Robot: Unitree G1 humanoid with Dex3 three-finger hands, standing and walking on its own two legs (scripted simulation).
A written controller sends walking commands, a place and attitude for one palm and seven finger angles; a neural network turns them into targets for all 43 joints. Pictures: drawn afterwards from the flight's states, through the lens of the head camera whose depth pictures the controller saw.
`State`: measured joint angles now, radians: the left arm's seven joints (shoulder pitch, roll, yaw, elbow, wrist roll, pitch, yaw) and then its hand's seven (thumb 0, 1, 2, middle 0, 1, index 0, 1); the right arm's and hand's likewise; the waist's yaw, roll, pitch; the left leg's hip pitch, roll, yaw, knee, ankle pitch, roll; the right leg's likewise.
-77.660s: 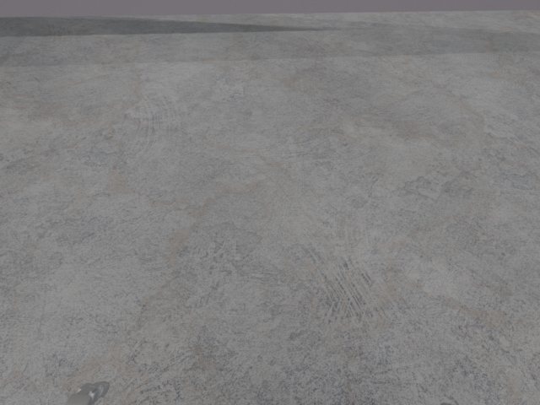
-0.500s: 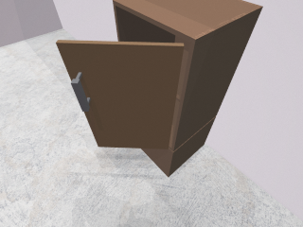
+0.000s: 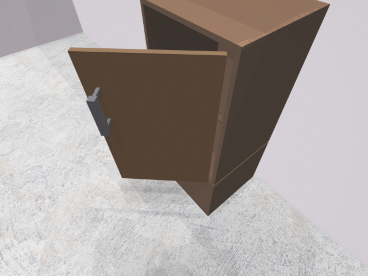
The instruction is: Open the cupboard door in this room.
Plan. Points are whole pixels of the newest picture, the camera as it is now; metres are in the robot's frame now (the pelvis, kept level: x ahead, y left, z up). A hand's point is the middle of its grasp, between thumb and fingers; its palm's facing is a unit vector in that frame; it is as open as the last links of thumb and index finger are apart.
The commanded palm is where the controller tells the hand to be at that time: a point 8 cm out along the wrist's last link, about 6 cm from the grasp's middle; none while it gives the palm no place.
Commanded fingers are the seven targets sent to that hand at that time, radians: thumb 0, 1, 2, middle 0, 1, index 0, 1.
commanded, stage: shuffle to correct the standing spot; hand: left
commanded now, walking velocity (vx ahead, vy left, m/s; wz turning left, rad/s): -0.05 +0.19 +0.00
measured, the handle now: (101, 112) +0.51 +0.28 +0.04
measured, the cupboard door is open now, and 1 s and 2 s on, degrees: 47 47 47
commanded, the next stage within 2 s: come to a stop and stand still in 0.14 s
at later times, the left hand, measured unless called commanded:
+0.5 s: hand out of the picture -0.01 +0.31 -0.18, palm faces +0.06 -0.97 -0.23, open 7.4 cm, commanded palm none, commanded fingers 0.00 0.90 0.90 -0.20 -0.30 -0.20 -0.30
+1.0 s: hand out of the picture +0.00 +0.23 -0.18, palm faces +0.04 -0.98 -0.19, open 7.2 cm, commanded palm none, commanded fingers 0.00 0.90 0.90 -0.20 -0.30 -0.20 -0.30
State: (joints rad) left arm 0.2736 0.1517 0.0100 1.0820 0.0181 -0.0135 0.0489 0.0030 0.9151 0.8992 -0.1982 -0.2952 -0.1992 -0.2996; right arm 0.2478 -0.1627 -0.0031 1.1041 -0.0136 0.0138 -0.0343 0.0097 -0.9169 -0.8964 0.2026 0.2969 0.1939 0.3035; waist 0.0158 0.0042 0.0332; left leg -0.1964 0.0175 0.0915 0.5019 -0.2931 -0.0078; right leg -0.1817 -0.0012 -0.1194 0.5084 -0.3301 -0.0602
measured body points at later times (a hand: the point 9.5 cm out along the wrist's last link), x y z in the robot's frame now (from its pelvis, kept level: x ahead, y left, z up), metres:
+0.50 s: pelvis -0.03 +0.10 +0.00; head -0.02 +0.12 +0.45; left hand -0.01 +0.36 -0.16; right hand +0.02 -0.13 -0.14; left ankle -0.01 +0.22 -0.74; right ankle -0.06 -0.02 -0.68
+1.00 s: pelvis -0.03 +0.05 +0.00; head -0.02 +0.06 +0.45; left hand +0.00 +0.28 -0.16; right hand -0.05 -0.17 -0.16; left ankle -0.03 +0.17 -0.74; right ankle -0.07 -0.03 -0.74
